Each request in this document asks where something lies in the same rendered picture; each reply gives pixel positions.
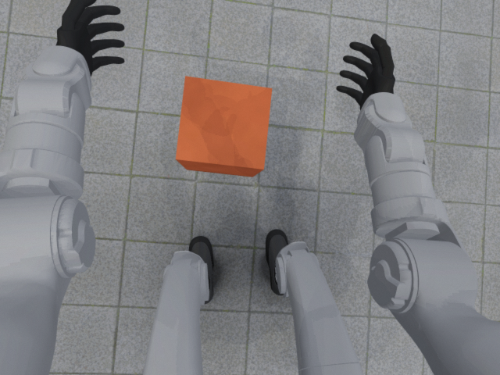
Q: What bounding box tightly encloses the robot left upper arm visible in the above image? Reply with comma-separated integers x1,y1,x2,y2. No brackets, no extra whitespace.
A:
0,195,96,375

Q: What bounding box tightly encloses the robot right hand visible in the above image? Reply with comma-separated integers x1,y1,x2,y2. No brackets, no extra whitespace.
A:
336,34,395,110

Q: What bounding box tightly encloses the robot left hand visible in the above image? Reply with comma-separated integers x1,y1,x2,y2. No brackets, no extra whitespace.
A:
56,0,125,75

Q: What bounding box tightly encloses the carton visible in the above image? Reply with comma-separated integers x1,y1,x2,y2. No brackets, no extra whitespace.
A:
176,76,272,177

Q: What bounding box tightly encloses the left robot thigh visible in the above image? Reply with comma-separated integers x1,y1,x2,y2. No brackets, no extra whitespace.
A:
143,259,209,375

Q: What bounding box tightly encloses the robot left forearm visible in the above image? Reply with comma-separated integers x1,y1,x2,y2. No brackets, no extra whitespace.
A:
0,45,91,199

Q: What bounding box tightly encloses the robot right foot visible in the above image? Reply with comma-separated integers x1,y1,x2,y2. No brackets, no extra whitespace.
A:
266,230,288,295

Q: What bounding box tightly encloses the robot right upper arm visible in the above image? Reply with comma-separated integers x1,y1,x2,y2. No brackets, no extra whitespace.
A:
367,238,500,375

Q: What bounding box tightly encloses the robot right forearm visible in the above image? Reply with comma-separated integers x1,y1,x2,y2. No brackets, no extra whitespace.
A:
354,92,478,289

